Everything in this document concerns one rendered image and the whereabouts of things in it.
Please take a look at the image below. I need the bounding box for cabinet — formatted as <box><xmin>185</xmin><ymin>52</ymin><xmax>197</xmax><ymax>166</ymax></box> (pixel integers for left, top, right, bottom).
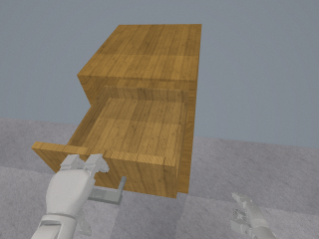
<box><xmin>77</xmin><ymin>24</ymin><xmax>202</xmax><ymax>194</ymax></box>

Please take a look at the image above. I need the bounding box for robot right hand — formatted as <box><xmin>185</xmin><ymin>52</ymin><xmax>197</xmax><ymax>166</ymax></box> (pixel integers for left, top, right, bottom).
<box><xmin>230</xmin><ymin>191</ymin><xmax>269</xmax><ymax>239</ymax></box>

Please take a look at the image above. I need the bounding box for drawer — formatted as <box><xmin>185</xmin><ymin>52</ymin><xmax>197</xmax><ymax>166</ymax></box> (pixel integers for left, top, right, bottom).
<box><xmin>31</xmin><ymin>86</ymin><xmax>189</xmax><ymax>199</ymax></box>

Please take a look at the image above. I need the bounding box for handle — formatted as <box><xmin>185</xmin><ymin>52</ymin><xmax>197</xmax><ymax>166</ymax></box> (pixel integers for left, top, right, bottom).
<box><xmin>88</xmin><ymin>176</ymin><xmax>127</xmax><ymax>205</ymax></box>

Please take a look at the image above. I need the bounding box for right robot forearm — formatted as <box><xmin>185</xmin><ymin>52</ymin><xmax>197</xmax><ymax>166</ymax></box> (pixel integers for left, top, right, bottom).
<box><xmin>251</xmin><ymin>226</ymin><xmax>278</xmax><ymax>239</ymax></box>

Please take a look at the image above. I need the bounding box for left robot forearm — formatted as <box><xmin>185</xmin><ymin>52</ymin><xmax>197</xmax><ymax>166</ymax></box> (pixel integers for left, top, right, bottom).
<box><xmin>31</xmin><ymin>213</ymin><xmax>78</xmax><ymax>239</ymax></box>

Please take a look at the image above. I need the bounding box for robot left hand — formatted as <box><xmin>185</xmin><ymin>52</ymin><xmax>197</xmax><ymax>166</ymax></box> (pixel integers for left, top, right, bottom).
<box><xmin>46</xmin><ymin>153</ymin><xmax>110</xmax><ymax>236</ymax></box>

